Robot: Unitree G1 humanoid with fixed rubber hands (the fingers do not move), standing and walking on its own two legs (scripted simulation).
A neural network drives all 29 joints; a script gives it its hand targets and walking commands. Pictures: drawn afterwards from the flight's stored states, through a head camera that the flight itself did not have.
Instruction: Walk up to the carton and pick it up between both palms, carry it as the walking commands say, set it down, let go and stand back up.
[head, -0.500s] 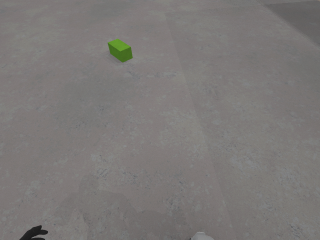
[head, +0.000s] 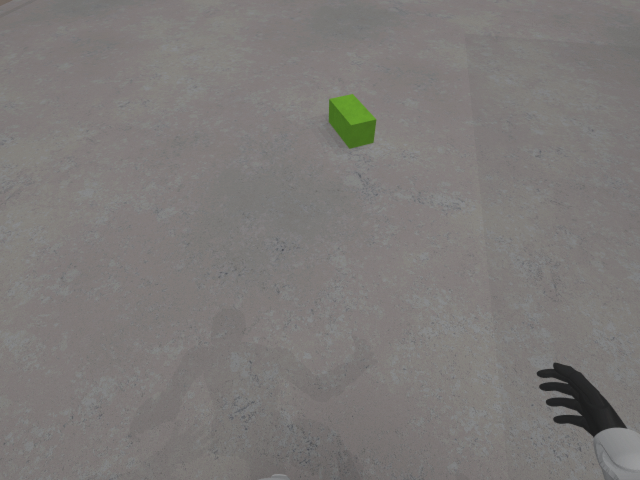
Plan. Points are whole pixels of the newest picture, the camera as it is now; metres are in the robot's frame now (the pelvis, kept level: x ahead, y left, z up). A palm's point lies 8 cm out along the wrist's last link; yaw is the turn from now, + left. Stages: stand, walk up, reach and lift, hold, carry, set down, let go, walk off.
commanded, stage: walk up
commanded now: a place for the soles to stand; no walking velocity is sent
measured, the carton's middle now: (351, 120) +1.94 +0.03 -0.68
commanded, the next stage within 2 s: none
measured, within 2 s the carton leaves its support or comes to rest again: neither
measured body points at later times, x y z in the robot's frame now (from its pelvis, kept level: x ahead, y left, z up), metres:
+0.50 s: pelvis +0.30 -0.03 +0.01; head +0.32 -0.05 +0.46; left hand +0.44 +0.32 -0.04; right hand +0.40 -0.37 -0.10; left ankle +0.25 +0.10 -0.65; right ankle +0.37 -0.14 -0.72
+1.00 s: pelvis +0.58 +0.04 +0.02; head +0.60 +0.06 +0.47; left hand +0.64 +0.39 -0.09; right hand +0.71 -0.30 -0.05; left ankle +0.60 +0.14 -0.72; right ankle +0.62 -0.11 -0.67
